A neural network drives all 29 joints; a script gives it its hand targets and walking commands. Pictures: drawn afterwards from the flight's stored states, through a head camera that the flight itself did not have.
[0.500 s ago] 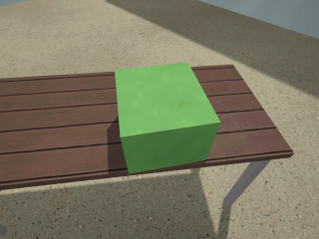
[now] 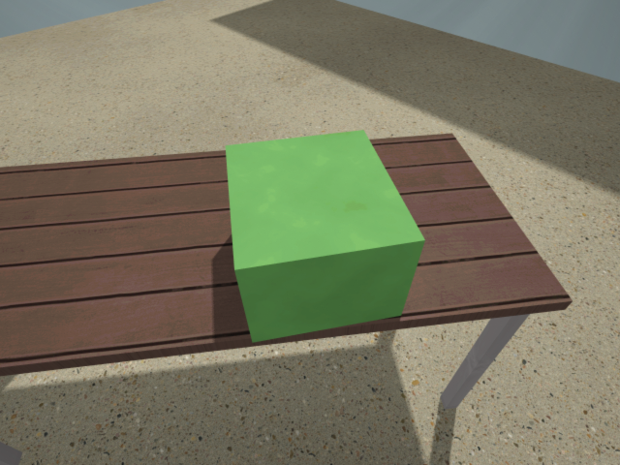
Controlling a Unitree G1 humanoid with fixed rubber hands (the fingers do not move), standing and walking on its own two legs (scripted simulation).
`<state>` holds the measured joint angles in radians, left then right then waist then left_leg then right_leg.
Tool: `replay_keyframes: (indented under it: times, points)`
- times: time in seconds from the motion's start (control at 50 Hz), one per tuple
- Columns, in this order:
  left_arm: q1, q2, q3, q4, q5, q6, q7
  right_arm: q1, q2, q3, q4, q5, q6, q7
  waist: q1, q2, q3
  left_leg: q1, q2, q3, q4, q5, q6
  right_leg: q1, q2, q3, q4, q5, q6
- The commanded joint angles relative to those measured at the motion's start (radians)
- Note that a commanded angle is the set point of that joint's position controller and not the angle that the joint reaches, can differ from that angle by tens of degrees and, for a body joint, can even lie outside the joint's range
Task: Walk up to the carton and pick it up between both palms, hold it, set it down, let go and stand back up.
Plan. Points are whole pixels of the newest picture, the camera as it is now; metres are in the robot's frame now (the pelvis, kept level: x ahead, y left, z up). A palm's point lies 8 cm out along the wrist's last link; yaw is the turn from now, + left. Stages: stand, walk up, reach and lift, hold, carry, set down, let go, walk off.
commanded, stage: walk up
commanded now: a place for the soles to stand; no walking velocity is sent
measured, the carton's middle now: (311, 229) +0.54 +0.01 -0.03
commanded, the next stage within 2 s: none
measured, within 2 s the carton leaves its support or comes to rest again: neither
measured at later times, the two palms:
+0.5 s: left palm out of the picture +0.04 +0.10 -0.13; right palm out of the picture +0.09 -0.43 -0.15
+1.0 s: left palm out of the picture -0.05 +0.16 -0.13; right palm out of the picture -0.06 -0.38 -0.12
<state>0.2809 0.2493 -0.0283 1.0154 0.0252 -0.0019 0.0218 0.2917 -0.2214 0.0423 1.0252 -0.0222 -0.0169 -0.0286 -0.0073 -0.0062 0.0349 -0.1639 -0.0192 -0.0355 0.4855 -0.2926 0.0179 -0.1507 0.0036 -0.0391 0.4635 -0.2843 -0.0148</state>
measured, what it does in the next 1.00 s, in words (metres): steps to the right: right foot, then left foot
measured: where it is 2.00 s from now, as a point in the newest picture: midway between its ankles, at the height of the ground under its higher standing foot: outside the picture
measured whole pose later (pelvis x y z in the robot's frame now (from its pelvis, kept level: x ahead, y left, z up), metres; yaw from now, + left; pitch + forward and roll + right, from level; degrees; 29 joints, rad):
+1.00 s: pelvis -0.04 -0.11 +0.00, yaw +13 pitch -2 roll -2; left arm 0.32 0.29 0.03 0.86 0.04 0.05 0.04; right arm 0.47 -0.24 -0.01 0.97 -0.02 0.05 0.00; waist -0.07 -0.02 0.03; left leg -0.22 -0.01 0.03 0.56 -0.31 0.05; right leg -0.47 -0.03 0.04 0.80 -0.48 0.00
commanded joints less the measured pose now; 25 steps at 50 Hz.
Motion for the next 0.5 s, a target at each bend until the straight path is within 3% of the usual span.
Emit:
replay_keyframes:
  times: [0.0,0.04,0.08,0.1,0.16,0.2,0.24,0.26,0.3,0.32,0.34,0.36,0.38,0.4,0.42,0.44,0.48]
  points:
    - [-0.131,0.150,0.057,-0.145,0.053,0.039,-0.028,0.314,-0.215,-0.078,0.012,-0.014,-0.015,-0.061,-0.093,0.057,0.115,0.191,0.416,-0.575,-0.230,0.015,0.233,-0.523,-0.050,0.081,0.402,-0.272,0.045]
    - [-0.091,0.140,0.058,-0.174,0.046,0.035,-0.030,0.249,-0.218,-0.093,-0.022,-0.013,-0.021,-0.070,-0.056,0.084,0.108,0.173,0.401,-0.507,-0.206,0.011,0.237,-0.566,-0.092,0.128,0.488,-0.252,0.063]
    - [-0.089,0.125,0.059,-0.188,0.047,0.033,-0.040,0.182,-0.172,-0.092,-0.057,-0.012,-0.035,-0.070,-0.025,0.102,0.086,0.113,0.327,-0.393,-0.202,0.045,0.201,-0.514,-0.113,0.139,0.470,-0.154,0.075]
    - [-0.087,0.127,0.063,-0.192,0.045,0.036,-0.047,0.156,-0.159,-0.090,-0.071,-0.017,-0.040,-0.068,-0.012,0.122,0.069,0.095,0.277,-0.344,-0.189,0.092,0.178,-0.492,-0.097,0.124,0.478,-0.108,0.083]
    - [-0.123,0.094,0.059,-0.211,0.044,0.049,-0.054,0.164,-0.145,-0.093,-0.090,-0.018,-0.046,-0.060,-0.025,0.122,0.039,0.025,0.218,-0.248,-0.144,0.327,0.150,-0.402,-0.086,0.067,0.419,-0.014,0.075]
    - [-0.091,0.090,0.053,-0.217,0.015,0.050,-0.048,0.072,-0.176,-0.105,-0.140,-0.012,-0.040,-0.045,0.004,0.217,0.035,-0.131,0.169,-0.172,-0.107,0.401,0.097,-0.232,-0.082,0.057,0.334,0.076,0.048]
    - [-0.043,0.112,0.057,-0.204,-0.010,0.051,-0.041,0.003,-0.216,-0.120,-0.181,-0.021,-0.026,-0.025,0.010,0.284,0.006,-0.269,0.148,-0.151,-0.070,0.298,0.065,-0.037,-0.056,0.029,0.258,0.157,0.032]
    - [0.007,0.121,0.065,-0.188,-0.017,0.049,-0.037,-0.016,-0.222,-0.121,-0.192,-0.017,-0.017,-0.019,0.039,0.276,0.007,-0.340,0.134,-0.161,-0.035,0.210,0.049,0.057,-0.039,0.019,0.210,0.219,0.027]
    - [0.080,0.182,0.074,-0.157,-0.006,0.043,-0.022,0.013,-0.195,-0.118,-0.201,-0.015,0.003,-0.014,0.064,0.140,-0.017,-0.380,0.042,-0.144,0.133,-0.031,0.008,0.146,-0.039,0.032,0.135,0.177,0.033]
    - [0.113,0.215,0.074,-0.156,-0.004,0.034,-0.011,0.091,-0.156,-0.108,-0.191,-0.012,0.013,-0.012,0.068,-0.009,-0.041,-0.368,-0.025,-0.127,0.269,-0.173,-0.004,0.145,-0.091,0.074,0.026,0.103,0.037]
    - [0.140,0.280,0.077,-0.179,0.001,0.028,-0.005,0.166,-0.093,-0.090,-0.192,-0.008,0.023,-0.013,0.060,-0.209,-0.066,-0.384,-0.085,-0.119,0.493,-0.388,-0.031,0.077,-0.307,0.371,-0.118,-0.077,-0.015]
    - [0.040,0.279,0.067,-0.226,0.003,0.030,0.000,0.231,-0.078,-0.084,-0.176,-0.012,0.034,-0.021,0.001,-0.164,0.018,-0.361,-0.044,-0.165,0.598,-0.360,-0.034,-0.104,-0.360,0.505,-0.186,-0.300,-0.048]
    - [-0.051,0.288,0.069,-0.234,-0.014,0.036,0.006,0.269,-0.091,-0.089,-0.172,-0.009,0.037,-0.026,-0.030,-0.236,0.016,-0.370,-0.010,-0.114,0.645,-0.339,-0.046,-0.143,-0.401,0.565,-0.225,-0.309,-0.123]
    - [-0.095,0.269,0.073,-0.242,-0.024,0.034,0.005,0.224,-0.111,-0.091,-0.179,-0.009,0.040,-0.033,-0.025,-0.251,0.070,-0.389,0.010,-0.110,0.662,-0.299,-0.054,-0.203,-0.375,0.589,-0.281,-0.326,-0.114]
    - [-0.109,0.213,0.067,-0.239,-0.020,0.024,0.004,0.186,-0.138,-0.095,-0.171,-0.009,0.040,-0.030,-0.017,-0.205,0.092,-0.365,0.036,-0.117,0.640,-0.261,-0.046,-0.210,-0.318,0.481,-0.267,-0.305,-0.113]
    - [-0.123,0.194,0.060,-0.238,-0.010,0.020,0.004,0.196,-0.149,-0.097,-0.167,-0.002,0.041,-0.020,-0.035,-0.214,0.062,-0.330,0.044,-0.103,0.619,-0.237,-0.044,-0.196,-0.282,0.378,-0.235,-0.250,-0.088]
    - [-0.116,0.154,0.048,-0.235,-0.003,0.007,0.006,0.205,-0.145,-0.101,-0.156,-0.009,0.046,-0.002,-0.053,-0.202,0.022,-0.273,0.047,-0.085,0.593,-0.205,-0.039,-0.201,-0.260,0.277,-0.206,-0.219,-0.091]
